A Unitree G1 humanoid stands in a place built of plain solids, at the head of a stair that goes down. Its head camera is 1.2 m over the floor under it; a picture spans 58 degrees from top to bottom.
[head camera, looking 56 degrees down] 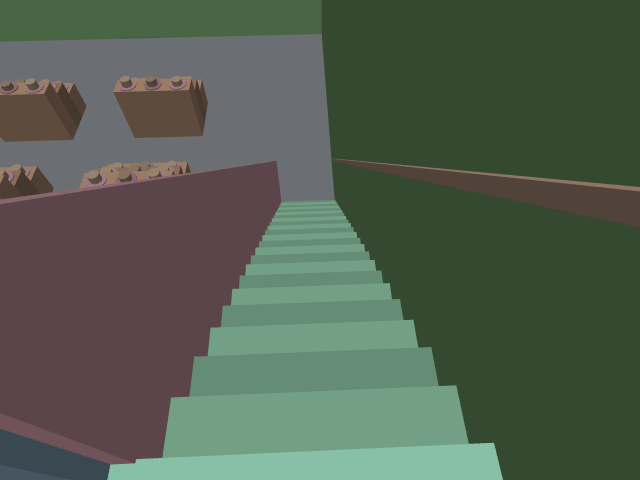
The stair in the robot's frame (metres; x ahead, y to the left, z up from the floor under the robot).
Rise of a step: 0.20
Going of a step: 0.20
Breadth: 0.90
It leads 2 degrees to the left of straight ahead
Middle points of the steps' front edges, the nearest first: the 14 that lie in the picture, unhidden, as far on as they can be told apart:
0.17 0.01 0.00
0.37 0.02 -0.20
0.57 0.03 -0.40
0.77 0.03 -0.60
0.97 0.04 -0.80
1.17 0.05 -1.00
1.37 0.06 -1.20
1.57 0.07 -1.40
1.77 0.08 -1.60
1.97 0.08 -1.80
2.17 0.09 -2.00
2.37 0.10 -2.20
2.57 0.11 -2.40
2.77 0.12 -2.60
